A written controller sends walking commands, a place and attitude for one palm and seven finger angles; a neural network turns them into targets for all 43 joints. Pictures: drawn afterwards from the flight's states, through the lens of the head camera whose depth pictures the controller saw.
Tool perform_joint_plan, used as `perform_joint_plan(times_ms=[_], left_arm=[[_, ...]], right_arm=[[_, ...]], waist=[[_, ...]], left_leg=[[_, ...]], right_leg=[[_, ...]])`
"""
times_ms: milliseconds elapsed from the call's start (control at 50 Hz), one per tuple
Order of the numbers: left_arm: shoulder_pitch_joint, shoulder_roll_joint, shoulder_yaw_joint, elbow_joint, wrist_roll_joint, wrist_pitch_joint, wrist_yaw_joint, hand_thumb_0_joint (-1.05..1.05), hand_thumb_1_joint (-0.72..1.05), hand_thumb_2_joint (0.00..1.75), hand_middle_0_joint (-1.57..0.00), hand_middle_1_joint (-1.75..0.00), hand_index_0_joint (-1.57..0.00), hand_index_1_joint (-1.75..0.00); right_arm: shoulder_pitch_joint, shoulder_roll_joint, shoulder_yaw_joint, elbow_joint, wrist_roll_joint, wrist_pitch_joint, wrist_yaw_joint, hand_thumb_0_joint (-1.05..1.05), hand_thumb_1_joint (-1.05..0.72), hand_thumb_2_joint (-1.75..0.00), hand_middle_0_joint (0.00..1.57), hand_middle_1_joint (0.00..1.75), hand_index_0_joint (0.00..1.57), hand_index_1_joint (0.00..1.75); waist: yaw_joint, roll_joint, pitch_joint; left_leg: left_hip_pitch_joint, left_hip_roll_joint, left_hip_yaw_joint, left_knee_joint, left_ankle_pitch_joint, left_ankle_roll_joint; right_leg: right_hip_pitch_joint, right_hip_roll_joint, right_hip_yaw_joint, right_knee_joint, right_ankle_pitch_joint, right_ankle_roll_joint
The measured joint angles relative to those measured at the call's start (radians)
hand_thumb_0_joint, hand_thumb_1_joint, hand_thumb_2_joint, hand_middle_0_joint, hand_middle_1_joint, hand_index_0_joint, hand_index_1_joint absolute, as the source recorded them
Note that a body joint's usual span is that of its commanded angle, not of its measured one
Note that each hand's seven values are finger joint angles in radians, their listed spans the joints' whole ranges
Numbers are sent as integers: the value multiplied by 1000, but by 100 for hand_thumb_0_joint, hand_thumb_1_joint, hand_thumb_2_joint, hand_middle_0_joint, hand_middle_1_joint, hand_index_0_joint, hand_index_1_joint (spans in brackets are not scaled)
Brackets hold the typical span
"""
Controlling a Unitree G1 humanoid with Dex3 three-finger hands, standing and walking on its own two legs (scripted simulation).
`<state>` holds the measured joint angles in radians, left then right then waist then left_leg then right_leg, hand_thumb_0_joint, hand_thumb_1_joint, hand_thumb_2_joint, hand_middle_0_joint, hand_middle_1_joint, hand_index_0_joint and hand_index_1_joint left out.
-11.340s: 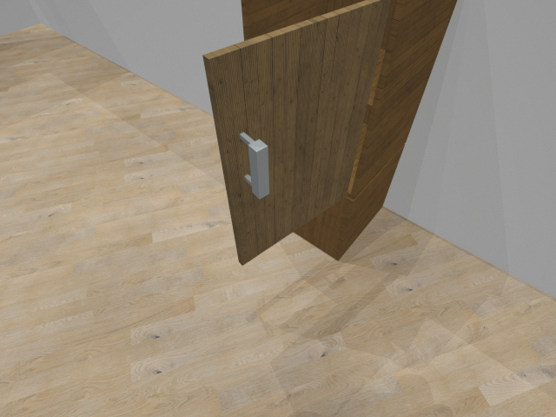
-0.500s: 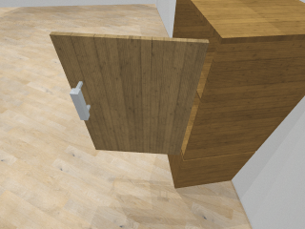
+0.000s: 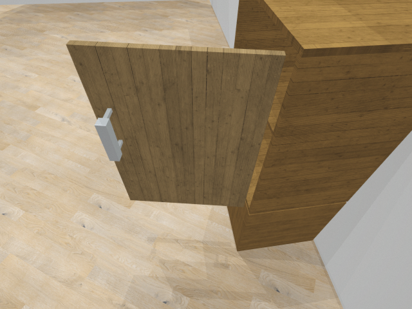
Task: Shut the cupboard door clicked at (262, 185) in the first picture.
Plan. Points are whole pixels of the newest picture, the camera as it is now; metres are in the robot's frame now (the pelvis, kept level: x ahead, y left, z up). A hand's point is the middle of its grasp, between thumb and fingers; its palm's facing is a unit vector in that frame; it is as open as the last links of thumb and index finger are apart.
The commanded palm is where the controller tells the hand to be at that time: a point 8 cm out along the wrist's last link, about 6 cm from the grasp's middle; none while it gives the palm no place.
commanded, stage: shuffle to correct the standing spot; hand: left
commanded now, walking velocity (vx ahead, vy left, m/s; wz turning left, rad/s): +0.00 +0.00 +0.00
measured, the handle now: (112, 134) +0.49 +0.27 +0.03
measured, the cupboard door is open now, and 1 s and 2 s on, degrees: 78 78 78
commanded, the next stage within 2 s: come to a stop and stand still in 0.40 s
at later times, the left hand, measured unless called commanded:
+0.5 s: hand out of the picture +0.00 +0.22 -0.19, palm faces +0.05 -0.98 -0.20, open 7.4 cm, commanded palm none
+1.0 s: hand out of the picture +0.13 +0.21 -0.18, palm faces +0.01 -0.98 -0.21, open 7.4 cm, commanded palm none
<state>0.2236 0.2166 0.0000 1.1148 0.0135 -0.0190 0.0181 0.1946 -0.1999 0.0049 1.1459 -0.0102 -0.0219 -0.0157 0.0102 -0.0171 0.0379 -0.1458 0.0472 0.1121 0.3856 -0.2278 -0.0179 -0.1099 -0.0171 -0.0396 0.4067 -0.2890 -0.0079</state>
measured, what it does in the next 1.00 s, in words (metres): steps on the spot: right foot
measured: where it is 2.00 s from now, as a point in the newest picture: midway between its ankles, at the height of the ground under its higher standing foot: outside the picture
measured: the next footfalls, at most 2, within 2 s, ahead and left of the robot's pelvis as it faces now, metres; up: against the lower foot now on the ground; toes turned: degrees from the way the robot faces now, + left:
right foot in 0.70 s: +0.10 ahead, -0.07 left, +0.00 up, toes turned -3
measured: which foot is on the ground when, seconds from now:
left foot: down 0.00-1.00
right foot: down 0.00-0.44, up 0.46-0.68, down 0.70-1.00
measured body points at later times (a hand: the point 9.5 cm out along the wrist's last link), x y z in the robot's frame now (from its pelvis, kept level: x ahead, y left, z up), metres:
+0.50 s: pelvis +0.03 +0.04 -0.01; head +0.05 +0.05 +0.44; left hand +0.00 +0.27 -0.18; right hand +0.04 -0.20 -0.16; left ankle -0.02 +0.13 -0.74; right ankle -0.05 -0.09 -0.72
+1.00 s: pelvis +0.05 +0.03 -0.01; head +0.08 +0.03 +0.44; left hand +0.13 +0.26 -0.16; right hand +0.07 -0.19 -0.17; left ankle -0.02 +0.13 -0.74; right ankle +0.06 -0.07 -0.74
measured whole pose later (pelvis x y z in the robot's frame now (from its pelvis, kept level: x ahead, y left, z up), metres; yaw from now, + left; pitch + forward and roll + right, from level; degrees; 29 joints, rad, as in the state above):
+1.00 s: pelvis +0.05 +0.03 -0.01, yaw +0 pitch +0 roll +1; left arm 0.14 0.17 0.02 1.02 0.01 0.00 0.04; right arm 0.21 -0.15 -0.03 1.09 -0.01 -0.01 -0.04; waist -0.01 -0.02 0.07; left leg -0.10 0.00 0.14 0.45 -0.35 0.02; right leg -0.28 -0.02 -0.06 0.54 -0.26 -0.03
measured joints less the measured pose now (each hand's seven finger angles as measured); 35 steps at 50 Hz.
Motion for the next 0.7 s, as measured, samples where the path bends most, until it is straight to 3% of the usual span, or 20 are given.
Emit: perform_joint_plan(times_ms=[280, 420, 460, 520, 580, 640, 700], left_arm=[[21, -11, 10, -12, 5, 3, 1, 1, 91, 90, -21, -30, -20, -30], [88, -27, 33, -28, 8, 16, 5, 1, 91, 90, -21, -30, -20, -30], [102, -24, 39, -27, 9, 31, 5, 1, 91, 90, -21, -30, -20, -30], [96, -28, 41, -27, 11, 56, 7, 1, 91, 90, -21, -30, -20, -30], [62, -33, 42, -44, 9, 59, 6, 1, 91, 90, -20, -30, -20, -30], [19, -41, 38, -76, 6, 45, 6, 1, 91, 90, -20, -30, -20, -30], [-12, -42, 31, -98, 3, 16, 6, 1, 91, 90, -20, -30, -20, -30]], right_arm=[[15, -6, -8, -19, -5, 14, 7, 0, -91, -89, 20, 30, 20, 30], [61, 1, -17, -46, -7, 28, 10, 0, -91, -89, 20, 30, 20, 30], [69, 12, -17, -60, -9, 17, 9, 0, -91, -89, 20, 30, 20, 30], [85, 24, -15, -86, -11, 2, 1, 0, -91, -89, 20, 30, 20, 30], [107, 41, -8, -88, -16, -1, -4, 0, -91, -89, 20, 30, 20, 30], [123, 56, -1, -66, -17, -1, -7, 0, -91, -89, 20, 30, 20, 30], [133, 69, 1, -37, -8, -1, -10, 0, -91, -89, 20, 30, 20, 30]], waist=[[8, 9, -10], [26, -11, -12], [28, -34, -3], [18, -29, 15], [2, -15, 39], [-5, 0, 58], [-6, -3, 68]], left_leg=[[-21, 1, -5, 60, -38, 3], [-41, -24, 3, 147, -103, 31], [-33, -44, 21, 148, -113, 43], [-23, -52, 39, 142, -133, 66], [-5, -59, 34, 107, -118, 73], [16, -65, 20, 79, -108, 71], [24, -76, 13, 105, -131, 60]], right_leg=[[-8, -3, -4, 37, -28, 2], [-22, -35, 4, 112, -90, 28], [-49, -59, 12, 176, -117, 16], [-166, -58, -1, 442, -252, -14], [-255, -52, -28, 566, -248, -22], [-260, -43, -44, 439, -168, -17], [-195, -37, -32, 201, 45, -16]])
